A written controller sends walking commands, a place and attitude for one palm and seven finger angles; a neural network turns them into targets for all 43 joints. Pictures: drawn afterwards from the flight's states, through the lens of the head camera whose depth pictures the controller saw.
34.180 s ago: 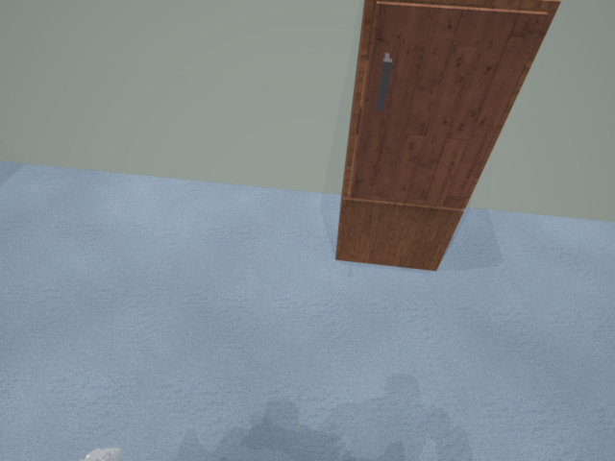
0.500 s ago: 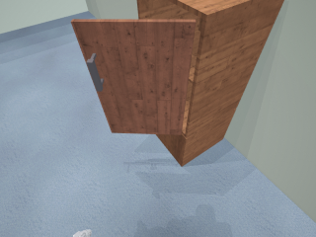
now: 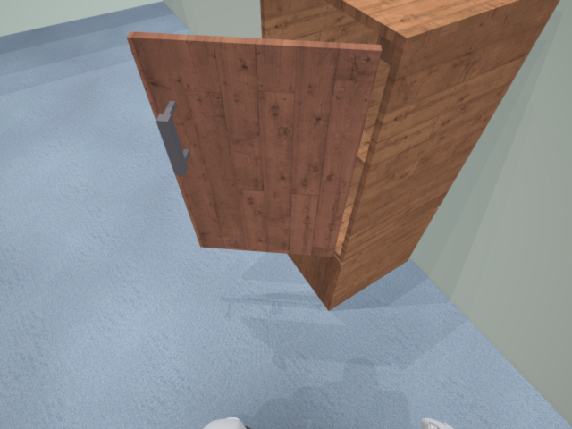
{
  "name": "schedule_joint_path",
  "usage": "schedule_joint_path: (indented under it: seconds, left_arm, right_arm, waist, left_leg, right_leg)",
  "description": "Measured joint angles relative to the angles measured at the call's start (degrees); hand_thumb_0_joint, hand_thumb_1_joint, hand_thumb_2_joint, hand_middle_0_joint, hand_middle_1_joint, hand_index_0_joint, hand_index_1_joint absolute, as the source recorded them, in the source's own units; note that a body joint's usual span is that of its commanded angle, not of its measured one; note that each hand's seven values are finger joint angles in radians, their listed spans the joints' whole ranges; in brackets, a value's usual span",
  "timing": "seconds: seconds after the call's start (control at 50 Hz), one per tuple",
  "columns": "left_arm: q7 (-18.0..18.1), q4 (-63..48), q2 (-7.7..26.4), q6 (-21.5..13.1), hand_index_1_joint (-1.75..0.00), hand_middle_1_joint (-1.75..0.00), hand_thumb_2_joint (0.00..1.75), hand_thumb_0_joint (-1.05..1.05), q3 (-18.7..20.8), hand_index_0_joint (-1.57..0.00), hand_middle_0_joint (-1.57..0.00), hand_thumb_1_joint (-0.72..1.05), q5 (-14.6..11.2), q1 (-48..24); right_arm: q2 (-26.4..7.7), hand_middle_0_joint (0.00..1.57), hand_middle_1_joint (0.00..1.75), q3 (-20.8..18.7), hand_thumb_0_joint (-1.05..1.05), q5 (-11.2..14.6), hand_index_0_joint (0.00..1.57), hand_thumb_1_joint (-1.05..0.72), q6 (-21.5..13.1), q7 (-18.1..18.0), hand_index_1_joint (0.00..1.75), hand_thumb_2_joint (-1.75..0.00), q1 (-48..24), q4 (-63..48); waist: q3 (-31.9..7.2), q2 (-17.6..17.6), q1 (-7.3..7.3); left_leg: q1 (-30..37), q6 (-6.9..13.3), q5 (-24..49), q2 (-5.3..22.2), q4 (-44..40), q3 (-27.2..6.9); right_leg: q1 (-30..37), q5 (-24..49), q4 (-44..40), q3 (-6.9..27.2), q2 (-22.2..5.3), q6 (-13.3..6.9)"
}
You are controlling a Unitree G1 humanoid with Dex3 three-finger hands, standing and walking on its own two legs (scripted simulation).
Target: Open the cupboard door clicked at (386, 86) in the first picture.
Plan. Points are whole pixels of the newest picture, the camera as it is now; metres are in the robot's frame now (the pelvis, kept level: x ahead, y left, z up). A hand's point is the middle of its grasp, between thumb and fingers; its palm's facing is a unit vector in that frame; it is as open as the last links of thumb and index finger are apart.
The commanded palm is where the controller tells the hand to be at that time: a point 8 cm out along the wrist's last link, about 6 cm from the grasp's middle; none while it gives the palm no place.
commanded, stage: come to a stop and stand still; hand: left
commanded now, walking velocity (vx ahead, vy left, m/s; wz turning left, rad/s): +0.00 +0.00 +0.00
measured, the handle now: (176, 139) +0.56 +0.25 +0.05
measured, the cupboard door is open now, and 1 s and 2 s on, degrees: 53 53 53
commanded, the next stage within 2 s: look again from close up in 0.64 s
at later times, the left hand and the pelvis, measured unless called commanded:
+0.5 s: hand out of the picture +0.02 +0.18 -0.16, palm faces -0.02 -0.97 -0.22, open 7.3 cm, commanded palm none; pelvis -0.01 +0.00 +0.01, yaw -1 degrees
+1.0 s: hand out of the picture +0.00 +0.16 -0.16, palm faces -0.02 -0.98 -0.20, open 7.3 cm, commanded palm none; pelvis -0.01 -0.01 +0.01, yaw -1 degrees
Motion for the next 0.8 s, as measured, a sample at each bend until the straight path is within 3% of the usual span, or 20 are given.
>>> schedule_joint_path:
  seconds: [0.02, 0.06, 0.14, 0.18, 0.22, 0.34, 0.5, 0.8]
  left_arm:
    - [0.0, -0.6, 0.5, -0.4, -0.30, -0.30, 0.90, 0.01, 0.0, -0.20, -0.20, 0.91, 0.3, 0.6]
    - [0.0, -0.1, 0.3, -0.6, -0.30, -0.30, 0.90, 0.01, -0.2, -0.20, -0.20, 0.91, 0.7, 0.5]
    - [0.0, 0.9, -0.5, -1.2, -0.30, -0.30, 0.90, 0.01, -1.1, -0.20, -0.20, 0.91, 0.8, 1.0]
    - [0.0, 1.5, -0.7, -1.6, -0.30, -0.30, 0.90, 0.01, -1.4, -0.20, -0.20, 0.91, 0.7, 1.1]
    - [-0.1, 2.2, -1.1, -1.9, -0.30, -0.30, 0.90, 0.01, -1.7, -0.20, -0.20, 0.91, 0.2, 1.0]
    - [0.0, 4.3, -1.0, -1.3, -0.30, -0.30, 0.90, 0.01, -1.8, -0.20, -0.21, 0.92, -0.2, -0.6]
    - [0.7, 3.5, -2.0, -2.8, -0.30, -0.30, 0.90, 0.01, -3.6, -0.20, -0.21, 0.91, 0.2, 2.0]
    - [0.2, 4.6, -2.1, -3.0, -0.30, -0.30, 0.90, 0.01, -3.8, -0.20, -0.20, 0.91, 0.0, 3.2]
  right_arm:
    - [0.0, 0.21, 0.30, -0.1, 0.00, 0.3, 0.20, -0.91, 0.3, 0.2, 0.30, -0.90, 0.3, -0.1]
    - [-0.7, 0.20, 0.30, -0.7, 0.00, 0.5, 0.20, -0.91, 1.1, 0.8, 0.30, -0.90, 0.9, 0.3]
    - [-1.3, 0.20, 0.30, -1.0, 0.00, 0.6, 0.20, -0.91, 2.0, 1.1, 0.30, -0.90, 2.8, 2.4]
    - [-1.1, 0.20, 0.30, -0.7, 0.00, 0.8, 0.20, -0.91, 1.5, 1.0, 0.30, -0.90, 3.6, 3.2]
    - [-1.1, 0.20, 0.30, -0.3, 0.00, 0.8, 0.20, -0.91, 0.5, 0.8, 0.30, -0.90, 4.8, 4.0]
    - [0.9, 0.20, 0.30, 1.2, 0.00, 0.4, 0.20, -0.91, -0.6, 0.4, 0.30, -0.90, 7.4, 7.5]
    - [0.2, 0.20, 0.30, 2.0, 0.01, 0.2, 0.20, -0.92, -2.0, 0.8, 0.30, -0.90, 10.9, 3.0]
    - [0.6, 0.20, 0.30, 3.2, 0.01, 0.2, 0.20, -0.91, -2.5, 1.2, 0.30, -0.90, 12.0, 6.1]
  waist:
    - [-0.7, -0.7, 0.16]
    - [-0.9, 0.2, -0.30]
    - [-2.2, 0.2, -0.51]
    - [-2.4, -0.4, -0.68]
    - [-2.8, -0.1, -1.08]
    - [-2.7, -2.3, -0.77]
    - [-2.9, 1.2, -2.43]
    - [-3.3, 1.5, -1.79]
  left_leg:
    - [-0.8, -0.4, -0.5, -0.4, 1.1, 0.4]
    - [-1.5, -0.8, -7.2, -0.8, 4.8, -1.4]
    - [-0.3, -1.0, -13.4, -2.4, 11.4, -3.0]
    - [3.0, -1.3, -11.5, -2.7, 6.9, -2.5]
    - [7.0, -0.8, -3.7, -2.1, -0.6, -2.7]
    - [9.3, 0.1, -4.4, -2.3, -4.5, -2.2]
    - [7.0, 1.0, -5.7, -2.5, -0.8, -1.1]
    - [9.3, 1.2, -3.2, -3.6, -5.3, 0.2]
  right_leg:
    - [0.8, 3.3, -3.7, 0.9, -0.6, -0.8]
    - [1.2, 2.8, -3.0, 0.1, -0.3, -1.7]
    - [2.8, 2.9, -5.7, -0.4, -0.1, -2.2]
    - [3.1, 3.6, -6.6, -0.2, 0.1, -2.2]
    - [2.8, 3.5, -6.4, -0.5, 0.9, -1.9]
    - [5.2, 6.2, -10.9, -0.1, 0.8, -1.6]
    - [2.6, 5.2, -7.4, 1.0, 0.5, -1.1]
    - [2.8, 6.0, -8.2, 2.3, -0.5, -0.8]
